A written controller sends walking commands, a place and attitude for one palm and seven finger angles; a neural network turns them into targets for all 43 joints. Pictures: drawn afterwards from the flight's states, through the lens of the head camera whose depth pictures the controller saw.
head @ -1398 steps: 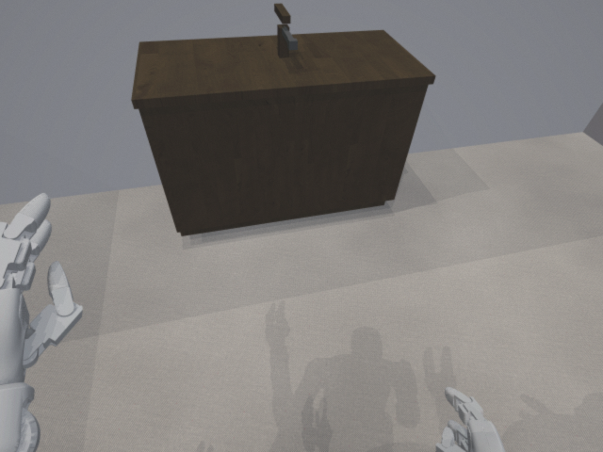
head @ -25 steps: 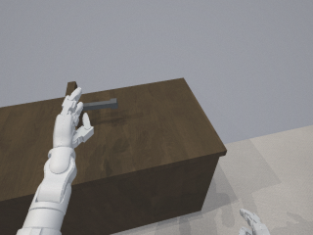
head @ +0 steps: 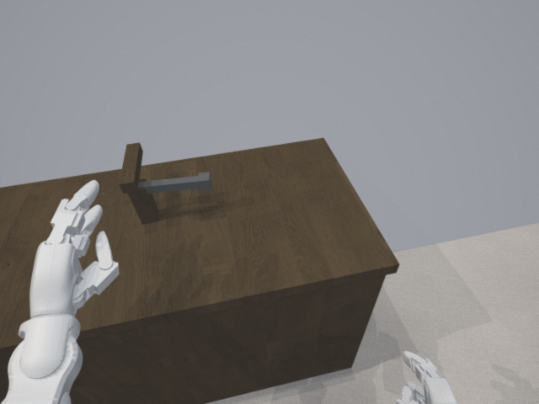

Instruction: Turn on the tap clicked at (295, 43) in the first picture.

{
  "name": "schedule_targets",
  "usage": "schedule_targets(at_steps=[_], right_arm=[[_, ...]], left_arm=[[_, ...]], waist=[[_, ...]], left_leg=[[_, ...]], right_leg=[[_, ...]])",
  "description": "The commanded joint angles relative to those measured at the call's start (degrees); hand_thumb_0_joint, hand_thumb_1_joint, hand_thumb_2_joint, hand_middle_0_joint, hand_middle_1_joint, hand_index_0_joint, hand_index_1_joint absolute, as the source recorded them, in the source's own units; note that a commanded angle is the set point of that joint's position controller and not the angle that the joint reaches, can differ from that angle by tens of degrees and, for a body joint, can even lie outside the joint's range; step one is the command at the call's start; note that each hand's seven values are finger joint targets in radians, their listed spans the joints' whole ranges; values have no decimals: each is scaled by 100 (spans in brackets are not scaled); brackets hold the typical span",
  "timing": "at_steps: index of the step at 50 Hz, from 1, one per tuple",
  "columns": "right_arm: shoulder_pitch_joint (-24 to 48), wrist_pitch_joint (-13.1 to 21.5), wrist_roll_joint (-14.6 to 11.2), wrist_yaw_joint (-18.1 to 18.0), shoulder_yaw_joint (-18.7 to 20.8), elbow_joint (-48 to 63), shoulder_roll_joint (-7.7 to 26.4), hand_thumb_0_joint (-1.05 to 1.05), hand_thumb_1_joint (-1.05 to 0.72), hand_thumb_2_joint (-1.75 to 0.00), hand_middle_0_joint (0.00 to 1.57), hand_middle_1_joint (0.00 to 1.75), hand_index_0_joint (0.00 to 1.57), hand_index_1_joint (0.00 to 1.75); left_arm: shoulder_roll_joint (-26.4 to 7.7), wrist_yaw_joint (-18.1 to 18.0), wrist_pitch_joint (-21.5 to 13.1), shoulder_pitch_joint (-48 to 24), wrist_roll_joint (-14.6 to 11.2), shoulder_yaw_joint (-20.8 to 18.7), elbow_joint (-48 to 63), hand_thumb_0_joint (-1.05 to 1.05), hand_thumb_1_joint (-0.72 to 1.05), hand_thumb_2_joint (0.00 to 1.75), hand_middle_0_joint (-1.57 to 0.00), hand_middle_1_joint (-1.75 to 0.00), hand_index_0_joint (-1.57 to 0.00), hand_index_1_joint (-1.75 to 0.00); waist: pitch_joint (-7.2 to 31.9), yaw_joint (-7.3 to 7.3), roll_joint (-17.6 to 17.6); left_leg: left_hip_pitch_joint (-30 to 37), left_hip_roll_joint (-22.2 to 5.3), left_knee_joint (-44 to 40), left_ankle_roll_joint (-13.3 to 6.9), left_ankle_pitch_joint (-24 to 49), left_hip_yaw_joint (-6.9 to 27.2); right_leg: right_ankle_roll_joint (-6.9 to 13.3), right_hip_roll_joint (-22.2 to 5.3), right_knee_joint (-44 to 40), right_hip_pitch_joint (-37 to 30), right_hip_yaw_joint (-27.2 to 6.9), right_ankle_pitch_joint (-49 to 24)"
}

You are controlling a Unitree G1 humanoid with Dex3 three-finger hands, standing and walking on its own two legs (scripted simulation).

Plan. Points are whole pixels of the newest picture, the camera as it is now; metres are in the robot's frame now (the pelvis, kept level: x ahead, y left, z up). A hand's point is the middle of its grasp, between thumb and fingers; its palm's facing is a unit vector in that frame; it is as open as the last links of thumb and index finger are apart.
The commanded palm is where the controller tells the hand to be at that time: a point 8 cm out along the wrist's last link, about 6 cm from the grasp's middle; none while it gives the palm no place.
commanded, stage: draw the hand back beside the body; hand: left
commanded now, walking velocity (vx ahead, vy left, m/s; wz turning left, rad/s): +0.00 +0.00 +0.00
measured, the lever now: (204, 181) +0.54 +0.21 +0.02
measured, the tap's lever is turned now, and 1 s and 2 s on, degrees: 85 85 85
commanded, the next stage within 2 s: step back with the hand held close in 0.46 s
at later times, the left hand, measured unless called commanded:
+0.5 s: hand (79, 294) +0.19 +0.24 +0.16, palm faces +0.42 -0.85 -0.33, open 7.4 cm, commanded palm +0.15 +0.28 +0.17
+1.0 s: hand (47, 321) +0.16 +0.26 +0.15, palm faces +0.34 -0.83 -0.44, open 7.4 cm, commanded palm +0.11 +0.30 +0.17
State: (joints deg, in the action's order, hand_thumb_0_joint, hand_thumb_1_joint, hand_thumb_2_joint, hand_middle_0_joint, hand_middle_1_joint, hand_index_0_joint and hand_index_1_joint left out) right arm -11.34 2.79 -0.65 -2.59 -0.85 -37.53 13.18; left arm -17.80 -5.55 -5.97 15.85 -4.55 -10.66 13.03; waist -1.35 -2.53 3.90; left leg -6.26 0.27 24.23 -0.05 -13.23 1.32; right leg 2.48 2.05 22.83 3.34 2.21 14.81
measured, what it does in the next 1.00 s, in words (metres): shifts its weight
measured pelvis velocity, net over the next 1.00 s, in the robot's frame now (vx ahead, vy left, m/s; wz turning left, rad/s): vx -0.05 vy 0.02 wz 0.00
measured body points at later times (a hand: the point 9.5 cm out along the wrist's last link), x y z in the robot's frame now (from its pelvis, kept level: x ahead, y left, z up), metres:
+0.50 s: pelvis -0.01 +0.00 +0.00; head -0.03 -0.03 +0.45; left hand +0.16 +0.28 +0.17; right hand +0.20 -0.22 -0.08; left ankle +0.00 +0.12 -0.74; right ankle -0.02 -0.09 -0.74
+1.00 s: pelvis -0.05 +0.02 -0.01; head -0.04 +0.01 +0.44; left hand +0.13 +0.30 +0.18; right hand +0.13 -0.22 -0.09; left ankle +0.00 +0.12 -0.74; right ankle -0.02 -0.09 -0.74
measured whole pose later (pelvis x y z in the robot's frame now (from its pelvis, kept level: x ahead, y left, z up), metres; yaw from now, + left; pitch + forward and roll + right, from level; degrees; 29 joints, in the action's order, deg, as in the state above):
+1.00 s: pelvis -0.05 +0.02 -0.01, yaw +0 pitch +0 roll -1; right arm -11.0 1.8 -1.0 -4.8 0.4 -32.3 14.0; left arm -22.4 -6.8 -8.5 29.2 -3.8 -18.4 27.4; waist -1.1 -0.9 2.5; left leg -19.1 1.0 29.7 -1.6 -10.8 0.7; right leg 0.8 1.2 28.0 16.1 1.9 12.1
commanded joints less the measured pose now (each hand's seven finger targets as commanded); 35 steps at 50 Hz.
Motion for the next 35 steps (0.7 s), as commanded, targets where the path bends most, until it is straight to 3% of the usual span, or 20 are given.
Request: schedule_targets(at_steps=[1,3,6,9,11,12,16,18,26,27,28,29,30,31,32,35], right_arm=[[913,438,17,-36,226,1024,581,0,-90,-90,20,30,20,30],[888,467,21,-43,218,1017,564,0,-90,-90,20,30,20,30],[899,509,23,-57,248,1046,576,0,-90,-90,20,30,20,30],[880,549,16,-58,261,1050,572,0,-90,-90,20,30,20,30],[885,573,18,-70,254,1021,584,0,-90,-90,20,30,20,30],[912,580,7,-80,250,1003,592,0,-90,-90,20,30,20,30],[937,622,25,-155,263,1007,604,0,-90,-90,20,30,20,30],[942,633,29,-159,245,981,577,0,-90,-90,20,30,20,30],[984,652,42,-140,213,996,552,0,-90,-90,20,30,20,30],[970,651,34,-133,212,990,559,0,-90,-90,20,30,20,30],[945,658,39,-132,206,985,545,0,-90,-90,20,30,20,30],[973,666,38,-134,192,989,553,0,-90,-90,20,30,20,30],[933,565,-15,-150,163,1215,564,0,-90,-90,20,30,20,30],[863,494,27,-162,144,994,482,0,-90,-90,20,30,20,30],[825,439,19,-151,182,1076,507,0,-90,-90,20,30,20,30],[752,296,-14,-136,260,1261,602,0,-90,-90,20,30,20,30]], left_arm=[[-1105,-75,-458,-530,-18,-768,1715,0,90,90,-20,-30,-20,-30],[-1131,-94,-462,-221,-18,-880,1826,0,90,90,-20,-30,-20,-30],[-1185,-95,-475,138,-48,-1016,2023,0,90,90,-20,-30,-20,-30],[-1204,-108,-487,571,-49,-1144,2251,0,90,90,-20,-30,-20,-30],[-1070,-106,-459,344,-47,-987,2176,0,90,90,-20,-30,-20,-30],[-1014,-108,-447,127,-30,-891,2186,0,90,90,-20,-30,-20,-30],[-1100,-159,-456,55,-34,-985,1955,0,90,90,-20,-30,-20,-30],[-1095,-168,-473,69,-18,-984,2040,0,90,90,-20,-30,-20,-30],[-1120,-156,-438,232,-53,-1047,2066,0,90,90,-20,-30,-20,-30],[-1131,-152,-444,172,-39,-1043,2169,0,90,90,-20,-30,-20,-30],[-1146,-167,-460,192,-22,-1070,2163,0,90,90,-20,-30,-20,-30],[-1275,-190,-476,-150,-30,-1129,2311,0,90,90,-20,-30,-20,-30],[-2112,-247,-657,-949,-45,-2026,2734,0,90,90,-20,-30,-20,-30],[-1576,-170,-661,-326,-27,-1652,2050,0,90,90,-20,-30,-20,-30],[-1441,-113,-668,-187,-3,-1551,2006,0,90,90,-20,-30,-20,-30],[-1028,-35,-572,664,1,-1210,1825,0,90,90,-20,-30,-20,-30]], waist=[[689,-67,-103],[557,-79,16],[530,-93,-227],[516,-123,11],[359,-50,-94],[242,6,52],[293,-40,-400],[395,-63,-72],[262,-98,-182],[331,-87,88],[322,-96,139],[353,-95,163],[85,-40,-40],[183,67,-422],[359,64,-516],[835,71,-347]], left_leg=[[306,-109,-148,-177,1084,76],[214,-106,-163,-166,1057,102],[184,-116,-88,-195,995,94],[133,-126,-55,-172,1012,108],[82,-101,-12,-190,878,92],[93,-102,-26,-190,775,106],[129,-79,-1,-251,599,110],[172,-74,-34,-229,676,121],[35,-94,-64,-216,640,135],[45,-83,-78,-198,650,145],[53,-89,-93,-185,651,153],[58,-73,-97,-190,631,172],[-180,-239,206,-297,511,261],[-190,-228,435,-300,649,312],[-157,-246,474,-285,915,343],[-63,-427,484,-297,1652,306]], right_leg=[[-58,-223,-361,194,-143,-1417],[-46,-229,-344,209,-122,-1360],[-67,-231,-357,279,-133,-1345],[-55,-243,-314,291,-130,-1328],[-76,-255,-354,432,-149,-1239],[-66,-257,-388,542,-160,-1091],[-100,-258,-407,577,-166,-912],[-73,-273,-359,483,-169,-972],[-71,-275,-408,445,-172,-936],[-49,-279,-406,405,-175,-912],[-44,-278,-388,400,-159,-913],[-41,-278,-414,392,-175,-890],[-64,-627,-633,844,-840,-1659],[-57,-829,-560,844,-812,-2127],[-46,-876,-412,777,-815,-2459],[-162,-872,-81,720,-620,-2571]])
